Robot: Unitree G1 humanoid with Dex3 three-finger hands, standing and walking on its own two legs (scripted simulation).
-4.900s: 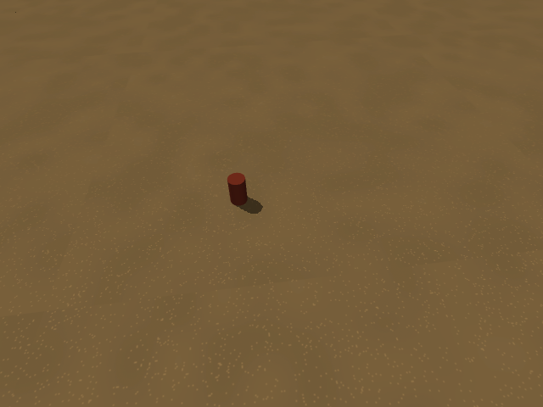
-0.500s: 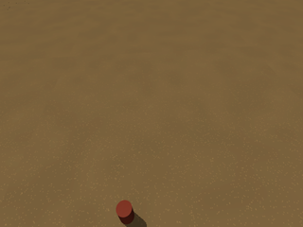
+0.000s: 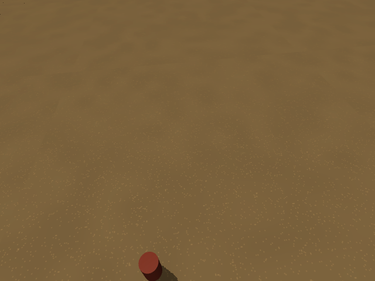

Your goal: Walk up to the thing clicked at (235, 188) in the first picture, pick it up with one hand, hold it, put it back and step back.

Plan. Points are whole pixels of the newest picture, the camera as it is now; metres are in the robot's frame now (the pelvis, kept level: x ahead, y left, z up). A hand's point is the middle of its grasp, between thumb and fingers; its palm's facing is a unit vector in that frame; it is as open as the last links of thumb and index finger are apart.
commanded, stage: walk up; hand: left
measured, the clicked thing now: (151, 266) +0.35 +0.22 -0.71
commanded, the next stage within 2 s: stand in 0.50 s
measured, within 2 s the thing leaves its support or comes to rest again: neither
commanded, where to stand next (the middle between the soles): +0.00 +0.01 m, yaw +2 degrees
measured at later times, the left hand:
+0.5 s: hand out of the picture +0.10 +0.25 -0.15, palm faces -0.04 -0.94 -0.34, open 7.4 cm
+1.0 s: hand out of the picture +0.07 +0.25 -0.15, palm faces -0.02 -0.94 -0.35, open 7.4 cm
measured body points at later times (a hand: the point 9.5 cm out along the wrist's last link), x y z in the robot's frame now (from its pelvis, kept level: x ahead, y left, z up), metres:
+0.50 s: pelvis +0.01 +0.00 +0.00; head +0.01 +0.00 +0.45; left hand +0.10 +0.30 -0.13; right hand +0.08 -0.30 -0.13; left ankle -0.03 +0.13 -0.75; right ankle +0.00 -0.13 -0.75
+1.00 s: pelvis -0.01 -0.01 +0.00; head -0.01 -0.01 +0.45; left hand +0.07 +0.29 -0.12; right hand +0.07 -0.31 -0.13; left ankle -0.03 +0.13 -0.75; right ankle +0.00 -0.13 -0.75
